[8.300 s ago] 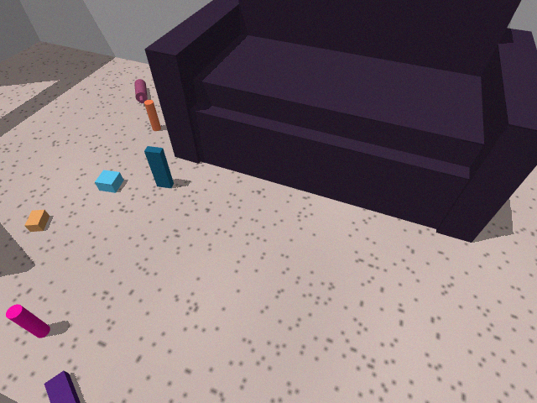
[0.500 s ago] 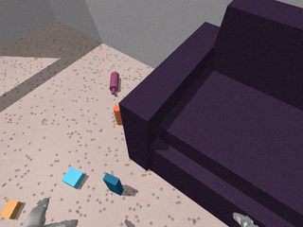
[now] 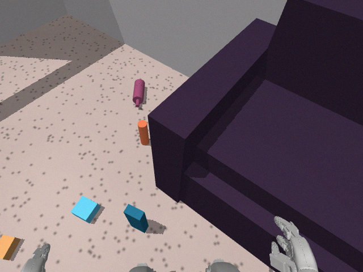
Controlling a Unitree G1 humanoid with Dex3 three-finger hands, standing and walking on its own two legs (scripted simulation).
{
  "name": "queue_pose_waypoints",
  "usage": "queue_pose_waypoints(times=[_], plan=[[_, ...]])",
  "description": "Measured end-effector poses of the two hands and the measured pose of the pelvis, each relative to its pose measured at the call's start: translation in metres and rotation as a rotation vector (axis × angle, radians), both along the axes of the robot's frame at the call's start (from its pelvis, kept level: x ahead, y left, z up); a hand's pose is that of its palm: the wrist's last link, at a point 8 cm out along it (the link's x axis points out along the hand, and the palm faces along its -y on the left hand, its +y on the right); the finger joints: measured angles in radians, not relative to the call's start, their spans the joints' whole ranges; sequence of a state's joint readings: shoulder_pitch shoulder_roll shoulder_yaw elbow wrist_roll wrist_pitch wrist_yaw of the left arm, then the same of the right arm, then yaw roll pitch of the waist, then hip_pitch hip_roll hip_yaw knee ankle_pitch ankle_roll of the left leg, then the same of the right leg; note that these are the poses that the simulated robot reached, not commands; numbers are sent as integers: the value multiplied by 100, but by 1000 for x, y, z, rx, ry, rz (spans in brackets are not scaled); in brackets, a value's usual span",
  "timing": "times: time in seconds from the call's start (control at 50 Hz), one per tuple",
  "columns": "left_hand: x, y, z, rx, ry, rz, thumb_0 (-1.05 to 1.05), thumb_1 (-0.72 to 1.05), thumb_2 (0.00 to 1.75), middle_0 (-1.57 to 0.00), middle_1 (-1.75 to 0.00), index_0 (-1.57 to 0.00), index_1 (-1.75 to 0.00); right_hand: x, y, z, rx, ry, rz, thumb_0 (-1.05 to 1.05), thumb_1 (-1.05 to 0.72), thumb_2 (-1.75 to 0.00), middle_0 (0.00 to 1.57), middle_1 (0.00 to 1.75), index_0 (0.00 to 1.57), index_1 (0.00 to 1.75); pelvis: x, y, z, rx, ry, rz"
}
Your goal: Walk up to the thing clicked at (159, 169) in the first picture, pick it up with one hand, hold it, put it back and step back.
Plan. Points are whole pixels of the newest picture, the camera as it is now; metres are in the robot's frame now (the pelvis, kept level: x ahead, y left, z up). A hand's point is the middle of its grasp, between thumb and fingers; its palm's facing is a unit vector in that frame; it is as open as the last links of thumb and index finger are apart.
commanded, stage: go down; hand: left
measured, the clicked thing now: (137, 219) +0.39 +0.17 -0.59
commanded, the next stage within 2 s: none
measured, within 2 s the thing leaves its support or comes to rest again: neither
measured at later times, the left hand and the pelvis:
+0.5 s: hand out of the picture +0.16 +0.28 -0.16, palm faces +0.11 -0.95 -0.28, open 17.0 cm; pelvis -0.03 -0.01 -0.05, yaw +0 degrees
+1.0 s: hand (57, 231) +0.27 +0.34 -0.23, palm faces +0.09 -0.98 -0.16, open 17.5 cm; pelvis -0.07 +0.00 -0.18, yaw -2 degrees
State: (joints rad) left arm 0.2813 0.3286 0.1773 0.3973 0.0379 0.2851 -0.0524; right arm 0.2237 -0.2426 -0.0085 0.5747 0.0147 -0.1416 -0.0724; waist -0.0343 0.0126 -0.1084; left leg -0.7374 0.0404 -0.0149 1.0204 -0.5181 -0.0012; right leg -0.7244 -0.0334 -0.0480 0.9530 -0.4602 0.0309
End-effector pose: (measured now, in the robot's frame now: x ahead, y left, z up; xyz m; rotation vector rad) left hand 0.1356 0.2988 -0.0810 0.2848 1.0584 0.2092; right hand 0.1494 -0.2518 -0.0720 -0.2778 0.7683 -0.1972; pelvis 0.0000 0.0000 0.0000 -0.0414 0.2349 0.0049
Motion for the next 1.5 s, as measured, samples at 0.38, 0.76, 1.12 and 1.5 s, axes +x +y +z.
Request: queue_pose_waypoints(times=[0.38, 0.76, 1.12, 1.5], plan=[[-8, 10, -16, -6, -48, 26, -1, -44, 11, -5, -4, -6, -6, -8, 4, -23, -20, -31, 12, 1, -83, -88, 20, 30, 21, 30, -12, -3, -28, -13, 59, 8], [90, 64, -98, -105, -447, -68, -1, -56, 8, -6, -8, -7, -9, -55, -22, -140, -74, 137, 46, 1, -88, -89, 20, 30, 21, 30, -52, -5, -128, -13, 249, -13], [131, 99, -150, -144, -680, -123, -1, -56, 9, -5, -9, -6, -9, -97, -25, -232, -107, 295, 95, 1, -88, -90, 20, 30, 21, 30, -79, -3, -210, -35, 334, -23], [156, 115, -181, -164, -786, -135, -1, -52, 9, -4, -8, -5, -8, -117, -34, -286, -133, 364, 119, 1, -91, -90, 20, 30, 21, 30, -89, -5, -265, -46, 350, -31]])
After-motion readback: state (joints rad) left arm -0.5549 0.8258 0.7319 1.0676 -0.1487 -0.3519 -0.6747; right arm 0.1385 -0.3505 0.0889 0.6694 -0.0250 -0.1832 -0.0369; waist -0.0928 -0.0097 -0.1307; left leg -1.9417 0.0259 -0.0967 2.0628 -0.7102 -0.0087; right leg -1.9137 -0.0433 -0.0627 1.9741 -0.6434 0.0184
